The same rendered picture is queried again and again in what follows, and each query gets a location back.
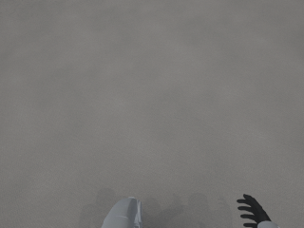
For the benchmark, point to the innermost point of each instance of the left robot thigh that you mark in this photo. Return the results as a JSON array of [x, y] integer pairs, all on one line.
[[124, 214]]

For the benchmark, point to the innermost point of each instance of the robot right hand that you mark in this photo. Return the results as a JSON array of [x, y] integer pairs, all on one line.
[[259, 214]]

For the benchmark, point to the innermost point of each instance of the robot left shin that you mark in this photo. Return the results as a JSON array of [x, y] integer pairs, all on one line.
[[141, 223]]

